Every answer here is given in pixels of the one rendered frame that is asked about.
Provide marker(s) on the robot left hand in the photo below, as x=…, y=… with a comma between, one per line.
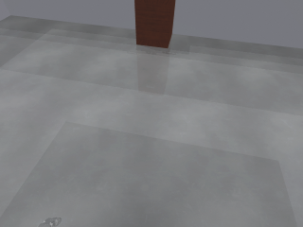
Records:
x=51, y=222

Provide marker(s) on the cabinet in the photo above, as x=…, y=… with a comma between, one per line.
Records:
x=154, y=22

